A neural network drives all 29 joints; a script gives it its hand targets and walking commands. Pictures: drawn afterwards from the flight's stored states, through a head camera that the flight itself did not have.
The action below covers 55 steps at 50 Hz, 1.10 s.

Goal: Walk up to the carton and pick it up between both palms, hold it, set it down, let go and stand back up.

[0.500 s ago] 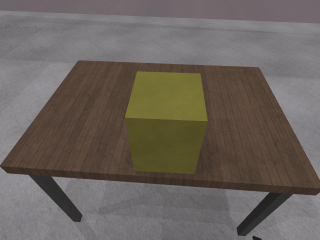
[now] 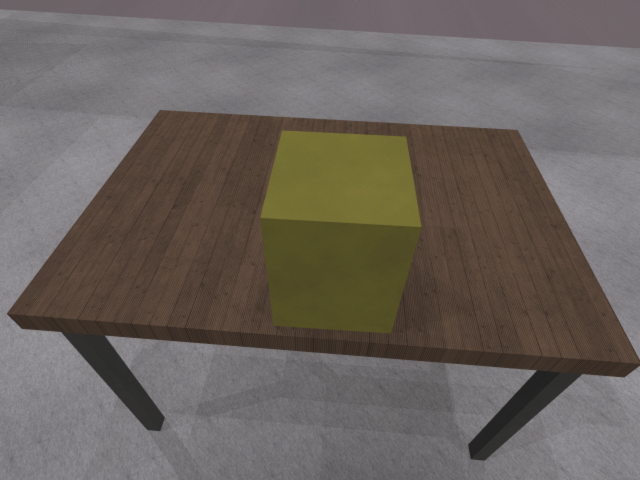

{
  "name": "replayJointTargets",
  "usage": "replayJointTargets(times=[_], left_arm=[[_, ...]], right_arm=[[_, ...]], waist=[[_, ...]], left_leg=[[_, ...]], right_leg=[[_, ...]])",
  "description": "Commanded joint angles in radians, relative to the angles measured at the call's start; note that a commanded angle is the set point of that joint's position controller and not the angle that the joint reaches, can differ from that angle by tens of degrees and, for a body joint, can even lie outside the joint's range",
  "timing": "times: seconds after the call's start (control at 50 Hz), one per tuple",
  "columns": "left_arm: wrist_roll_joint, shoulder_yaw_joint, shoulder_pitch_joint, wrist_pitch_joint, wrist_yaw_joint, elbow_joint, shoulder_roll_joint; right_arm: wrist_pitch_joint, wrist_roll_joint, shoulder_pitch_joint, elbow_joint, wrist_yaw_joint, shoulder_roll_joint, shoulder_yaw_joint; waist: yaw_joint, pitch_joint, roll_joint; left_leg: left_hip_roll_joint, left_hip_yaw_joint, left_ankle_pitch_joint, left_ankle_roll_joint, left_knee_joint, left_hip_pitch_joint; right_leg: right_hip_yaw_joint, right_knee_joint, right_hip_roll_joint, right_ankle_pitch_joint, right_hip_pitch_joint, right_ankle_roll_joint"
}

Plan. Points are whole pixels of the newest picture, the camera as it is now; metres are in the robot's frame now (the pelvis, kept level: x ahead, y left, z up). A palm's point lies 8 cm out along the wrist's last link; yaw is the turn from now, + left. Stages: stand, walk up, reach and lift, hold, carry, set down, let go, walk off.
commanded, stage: stand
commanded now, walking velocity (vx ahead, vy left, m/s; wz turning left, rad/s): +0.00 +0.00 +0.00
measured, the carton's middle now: (337, 234) +0.49 -0.02 +0.02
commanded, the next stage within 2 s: none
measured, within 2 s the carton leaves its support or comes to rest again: neither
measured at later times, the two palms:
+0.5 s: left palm out of the picture +0.04 +0.25 -0.12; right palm out of the picture +0.04 -0.26 -0.12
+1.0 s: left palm out of the picture +0.04 +0.23 -0.12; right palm out of the picture +0.04 -0.27 -0.12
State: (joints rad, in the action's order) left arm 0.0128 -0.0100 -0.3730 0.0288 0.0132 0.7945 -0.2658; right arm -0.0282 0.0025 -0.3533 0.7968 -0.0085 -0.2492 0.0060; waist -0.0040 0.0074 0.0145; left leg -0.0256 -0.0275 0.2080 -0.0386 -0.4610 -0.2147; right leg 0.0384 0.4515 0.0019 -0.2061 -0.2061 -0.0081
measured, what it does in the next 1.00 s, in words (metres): stands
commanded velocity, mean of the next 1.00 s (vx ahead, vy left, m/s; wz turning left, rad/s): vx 0.00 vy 0.00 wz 0.00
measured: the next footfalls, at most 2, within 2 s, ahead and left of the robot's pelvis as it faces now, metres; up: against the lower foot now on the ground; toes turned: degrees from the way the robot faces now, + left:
none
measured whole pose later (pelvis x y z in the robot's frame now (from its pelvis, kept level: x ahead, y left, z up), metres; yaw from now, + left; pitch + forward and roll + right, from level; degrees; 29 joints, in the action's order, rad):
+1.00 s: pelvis +0.02 -0.02 +0.00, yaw +0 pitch -2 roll +0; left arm 0.00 -0.03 -0.35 0.02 0.03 0.90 -0.25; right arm -0.01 0.00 -0.35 0.91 -0.03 -0.23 0.02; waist 0.00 0.02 0.00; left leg -0.01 0.00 0.22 -0.01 -0.43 -0.19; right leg 0.04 0.42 -0.02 -0.22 -0.17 -0.03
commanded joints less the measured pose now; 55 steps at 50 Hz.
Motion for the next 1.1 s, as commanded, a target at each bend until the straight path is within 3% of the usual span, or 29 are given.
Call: replayJointTargets(times=[0.0, 0.6, 1.08], left_arm=[[-0.001, 0.024, -0.032, 0.016, 0.005, -0.052, -0.113], [-0.011, 0.010, -0.043, 0.006, 0.017, 0.023, -0.109], [-0.017, 0.012, -0.032, 0.001, 0.023, 0.078, -0.091]], right_arm=[[-0.016, -0.001, -0.016, -0.056, -0.006, -0.135, -0.031], [-0.002, -0.002, -0.049, 0.029, -0.020, -0.112, -0.017], [0.006, -0.001, -0.054, 0.107, -0.031, -0.089, -0.014]], waist=[[-0.001, 0.053, -0.027], [0.003, 0.048, -0.022], [0.002, 0.059, -0.015]], left_leg=[[0.130, 0.171, 0.130, 0.001, 0.143, -0.086], [0.129, 0.157, -0.029, 0.008, 0.110, -0.025], [0.128, 0.143, -0.038, 0.019, 0.112, 0.004]], right_leg=[[-0.132, -0.086, 0.104, -0.070, -0.014, -0.011], [-0.141, -0.102, 0.112, 0.029, -0.006, -0.019], [-0.140, -0.136, 0.108, 0.030, -0.001, -0.019]])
